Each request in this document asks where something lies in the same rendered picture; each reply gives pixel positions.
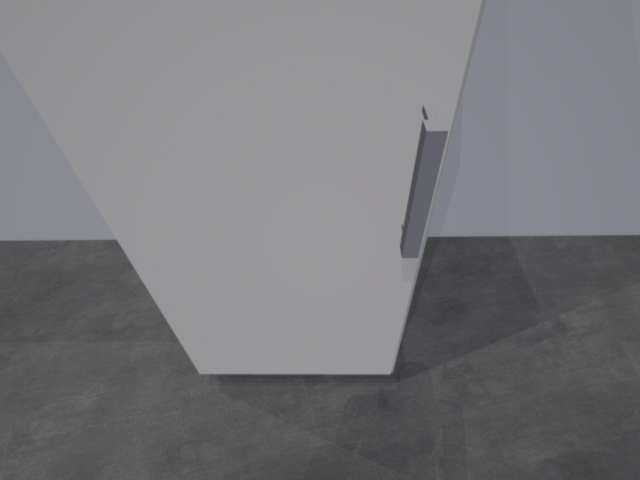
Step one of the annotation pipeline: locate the fridge door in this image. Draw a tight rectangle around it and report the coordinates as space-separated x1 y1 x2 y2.
0 0 482 375

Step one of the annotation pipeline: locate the handle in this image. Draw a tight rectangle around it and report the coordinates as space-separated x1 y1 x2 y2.
400 104 448 258

